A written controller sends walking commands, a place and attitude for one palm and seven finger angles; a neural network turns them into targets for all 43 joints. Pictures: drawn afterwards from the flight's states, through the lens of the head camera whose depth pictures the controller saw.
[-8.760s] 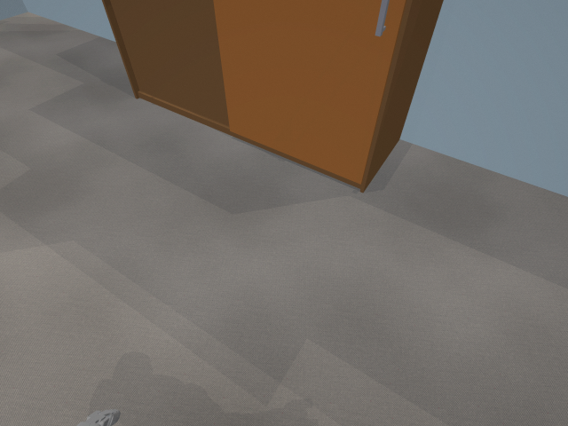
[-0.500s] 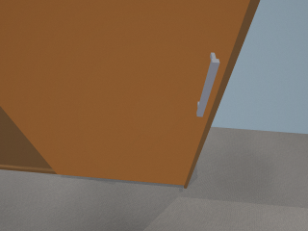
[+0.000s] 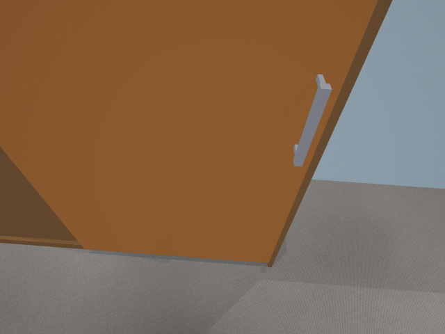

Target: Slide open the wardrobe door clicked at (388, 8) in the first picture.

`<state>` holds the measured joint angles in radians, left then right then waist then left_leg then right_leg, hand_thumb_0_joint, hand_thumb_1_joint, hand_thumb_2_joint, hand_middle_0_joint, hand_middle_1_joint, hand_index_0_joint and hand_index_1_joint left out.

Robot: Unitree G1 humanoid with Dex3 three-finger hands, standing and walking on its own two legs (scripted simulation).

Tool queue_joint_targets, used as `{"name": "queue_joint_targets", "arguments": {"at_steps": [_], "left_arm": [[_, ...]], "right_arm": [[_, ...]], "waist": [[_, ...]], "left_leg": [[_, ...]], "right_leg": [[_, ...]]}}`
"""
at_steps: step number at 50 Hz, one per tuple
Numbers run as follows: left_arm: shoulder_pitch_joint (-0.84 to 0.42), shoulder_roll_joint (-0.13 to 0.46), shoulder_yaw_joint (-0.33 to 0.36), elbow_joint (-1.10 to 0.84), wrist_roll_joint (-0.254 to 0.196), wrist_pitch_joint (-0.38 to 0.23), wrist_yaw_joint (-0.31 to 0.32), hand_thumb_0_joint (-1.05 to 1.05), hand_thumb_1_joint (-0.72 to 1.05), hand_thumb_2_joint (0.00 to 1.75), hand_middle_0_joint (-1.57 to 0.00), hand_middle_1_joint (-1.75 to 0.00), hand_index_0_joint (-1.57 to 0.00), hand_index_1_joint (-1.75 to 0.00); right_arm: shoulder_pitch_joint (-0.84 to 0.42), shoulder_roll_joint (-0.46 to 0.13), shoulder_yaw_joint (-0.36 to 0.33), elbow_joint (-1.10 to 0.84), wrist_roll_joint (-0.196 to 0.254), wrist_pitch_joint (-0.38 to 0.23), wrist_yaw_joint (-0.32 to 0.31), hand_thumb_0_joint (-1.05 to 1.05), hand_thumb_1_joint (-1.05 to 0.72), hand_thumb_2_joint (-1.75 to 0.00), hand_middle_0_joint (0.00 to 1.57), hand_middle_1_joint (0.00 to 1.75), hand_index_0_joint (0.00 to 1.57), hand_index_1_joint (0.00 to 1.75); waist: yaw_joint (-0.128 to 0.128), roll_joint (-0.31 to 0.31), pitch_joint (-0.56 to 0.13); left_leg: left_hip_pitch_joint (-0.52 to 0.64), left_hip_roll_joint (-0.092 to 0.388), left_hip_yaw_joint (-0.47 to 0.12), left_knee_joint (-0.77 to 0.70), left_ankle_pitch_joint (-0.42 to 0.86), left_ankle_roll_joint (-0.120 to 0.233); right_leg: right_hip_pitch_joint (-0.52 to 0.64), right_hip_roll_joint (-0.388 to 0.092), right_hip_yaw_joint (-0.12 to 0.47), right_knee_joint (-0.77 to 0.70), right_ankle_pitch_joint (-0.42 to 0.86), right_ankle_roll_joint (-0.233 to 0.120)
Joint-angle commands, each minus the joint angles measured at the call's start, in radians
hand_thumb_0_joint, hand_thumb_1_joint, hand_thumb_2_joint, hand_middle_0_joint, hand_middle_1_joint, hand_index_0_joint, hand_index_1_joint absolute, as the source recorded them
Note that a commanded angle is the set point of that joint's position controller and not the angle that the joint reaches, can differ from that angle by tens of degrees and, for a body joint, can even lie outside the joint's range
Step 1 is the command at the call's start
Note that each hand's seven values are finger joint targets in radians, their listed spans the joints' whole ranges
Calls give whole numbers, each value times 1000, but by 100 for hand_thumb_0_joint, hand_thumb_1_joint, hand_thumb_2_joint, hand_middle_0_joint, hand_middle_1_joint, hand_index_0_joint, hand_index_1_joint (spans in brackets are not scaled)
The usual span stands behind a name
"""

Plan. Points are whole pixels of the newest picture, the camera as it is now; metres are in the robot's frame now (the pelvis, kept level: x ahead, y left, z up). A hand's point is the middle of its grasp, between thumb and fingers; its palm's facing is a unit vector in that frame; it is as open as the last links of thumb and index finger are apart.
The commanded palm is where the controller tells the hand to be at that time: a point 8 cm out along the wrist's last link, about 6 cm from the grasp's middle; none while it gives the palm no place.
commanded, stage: look again from close up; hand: right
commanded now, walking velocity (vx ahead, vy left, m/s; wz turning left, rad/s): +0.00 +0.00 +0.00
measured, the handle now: (308, 124) +0.52 -0.15 +0.11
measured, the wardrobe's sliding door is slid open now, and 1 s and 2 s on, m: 0.00 0.00 0.00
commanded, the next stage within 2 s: raise the hand with hooked fingers in 0.20 s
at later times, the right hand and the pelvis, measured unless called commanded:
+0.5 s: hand (377, 300) +0.20 -0.25 -0.01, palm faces +0.27 +0.96 -0.11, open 7.6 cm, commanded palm +0.12 -0.29 -0.04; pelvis +0.01 +0.02 -0.02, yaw -1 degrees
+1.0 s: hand (393, 299) +0.20 -0.26 +0.01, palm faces +0.07 +1.00 -0.07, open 10.2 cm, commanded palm +0.16 -0.31 +0.02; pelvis +0.01 +0.00 -0.06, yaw -2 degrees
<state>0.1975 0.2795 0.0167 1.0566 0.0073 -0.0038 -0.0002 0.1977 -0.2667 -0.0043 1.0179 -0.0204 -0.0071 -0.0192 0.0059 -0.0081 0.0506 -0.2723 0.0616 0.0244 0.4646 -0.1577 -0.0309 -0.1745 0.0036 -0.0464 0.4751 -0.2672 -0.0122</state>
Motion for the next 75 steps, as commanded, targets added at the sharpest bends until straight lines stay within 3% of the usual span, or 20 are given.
{"name": "queue_joint_targets", "arguments": {"at_steps": [1,14,15,16,17,18,19,20,21,23,26,28,32,35,37,42,53,63,68,75], "left_arm": [[-19,189,34,-49,3,-25,5,0,90,90,-20,-30,-20,-30],[-64,240,25,-26,0,-29,2,0,90,90,-20,-30,-20,-30],[-16,143,22,-72,-9,-39,1,0,90,90,-20,-30,-20,-30],[-25,166,59,-381,-34,-150,38,0,90,90,-20,-30,-20,-30],[-27,117,39,-370,-24,-217,74,0,90,90,-20,-30,-20,-30],[-101,118,49,-437,-21,-258,68,0,90,90,-20,-30,-20,-30],[-56,86,65,-418,-38,-273,57,0,90,90,-20,-30,-20,-30],[-89,107,82,-458,-31,-291,50,0,90,90,-20,-30,-20,-30],[-70,111,90,-453,-26,-299,44,0,90,90,-20,-30,-20,-30],[-62,111,92,-500,-31,-319,28,0,90,90,-20,-30,-20,-30],[-65,124,86,-577,-46,-373,22,0,90,90,-20,-30,-20,-30],[-36,145,80,-624,-52,-402,25,0,90,90,-20,-30,-20,-30],[-18,144,67,-666,-52,-422,59,0,90,90,-20,-30,-20,-30],[-4,128,69,-648,-48,-415,65,0,90,90,-20,-30,-20,-30],[-7,117,70,-638,-45,-401,68,0,90,90,-20,-30,-20,-30],[-39,82,62,-651,-52,-352,71,0,90,90,-20,-30,-20,-30],[0,116,21,-677,-52,-361,77,0,90,90,-20,-30,-20,-30],[9,116,4,-664,-61,-373,90,0,90,90,-20,-30,-20,-30],[12,124,-4,-653,-65,-368,96,0,90,90,-20,-30,-20,-30],[7,121,-12,-647,-64,-361,108,0,90,90,-20,-30,-20,-30]], "right_arm": [[-32,-218,-42,-63,2,-23,-7,0,-90,-90,20,30,20,30],[-96,-261,-35,-46,5,-28,-2,0,-90,-90,20,30,20,30],[64,-145,-21,-4,17,-27,-37,0,-90,-90,20,30,20,30],[-576,-525,-475,-1251,127,-242,-11,0,-88,-89,20,32,20,32],[-246,-537,-467,-1088,95,-254,-6,0,-85,-88,20,33,20,33],[54,-256,-347,-941,183,-205,31,0,-83,-87,21,34,21,34],[219,-118,-327,-800,215,-214,68,0,-81,-86,21,36,21,36],[238,-61,-302,-810,261,-277,115,0,-78,-85,21,37,21,37],[300,-67,-340,-704,281,-345,166,0,-76,-84,21,39,21,39],[384,-61,-386,-655,341,-501,302,0,-71,-82,21,42,21,42],[298,-144,-446,-687,409,-676,502,0,-64,-79,22,47,22,47],[196,-239,-502,-765,468,-702,631,0,-60,-77,22,50,22,50],[30,-286,-523,-1034,552,-613,698,0,-50,-73,23,55,23,55],[87,-226,-454,-1181,498,-517,639,0,-43,-70,23,60,23,60],[109,-247,-463,-1239,458,-447,589,0,-39,-68,24,63,24,63],[228,-250,-513,-1230,425,-322,497,0,-27,-63,25,70,25,70],[116,-258,-472,-1213,454,-313,501,0,-1,-52,26,87,26,87],[14,-318,-500,-1252,432,-259,460,0,22,-42,28,102,28,102],[-61,-321,-495,-1182,428,-198,457,0,34,-37,29,110,29,110],[-183,-357,-512,-1153,421,-144,480,0,50,-30,30,120,30,120]], "waist": [[2,18,-14],[0,22,-80],[-13,23,-240],[10,-50,-483],[-52,-226,-365],[-37,-244,-172],[-36,-79,-106],[-27,36,-6],[-28,132,25],[-59,175,-8],[-55,120,-145],[-45,61,-272],[-30,-35,-398],[-19,-82,-417],[-21,-96,-405],[-46,-92,-346],[-22,-42,-326],[-39,-151,-284],[-30,-105,-231],[-30,-90,-254]], "left_leg": [[62,79,-106,-113,-88,52],[152,87,-81,-111,82,50],[221,122,-84,-24,295,39],[262,-24,20,14,256,85],[212,-38,31,42,124,90],[117,-41,79,25,30,87],[51,-45,91,28,9,68],[-49,-48,98,54,-65,56],[-146,-49,90,88,-180,49],[-234,-38,50,177,-289,55],[-323,-14,-53,299,-379,59],[-317,2,-111,354,-377,64],[-299,-32,-108,433,-258,55],[-301,-61,-22,475,-40,52],[-287,-71,10,477,24,55],[-257,-73,56,432,-3,52],[-233,-71,68,344,-110,47],[-162,-68,79,285,-80,55],[-136,-70,83,237,-84,50],[-75,-68,73,190,-12,48]], "right_leg": [[-76,-108,114,-147,-6,-15],[-17,-121,113,-161,136,-8],[19,-154,38,3,137,16],[44,15,63,-116,302,20],[119,-1,-3,-105,315,35],[-19,17,30,-79,301,35],[-79,10,23,-38,238,34],[-192,15,37,19,112,32],[-291,20,31,71,2,31],[-418,39,17,188,-88,35],[-567,43,17,382,-132,23],[-603,34,21,478,-111,10],[-584,9,43,544,-34,-17],[-508,-4,67,513,99,-22],[-480,-9,77,495,165,-19],[-478,-6,90,423,152,2],[-427,-4,103,322,44,7],[-325,-10,110,228,97,20],[-309,-13,114,183,67,21],[-238,-12,107,151,127,13]]}}
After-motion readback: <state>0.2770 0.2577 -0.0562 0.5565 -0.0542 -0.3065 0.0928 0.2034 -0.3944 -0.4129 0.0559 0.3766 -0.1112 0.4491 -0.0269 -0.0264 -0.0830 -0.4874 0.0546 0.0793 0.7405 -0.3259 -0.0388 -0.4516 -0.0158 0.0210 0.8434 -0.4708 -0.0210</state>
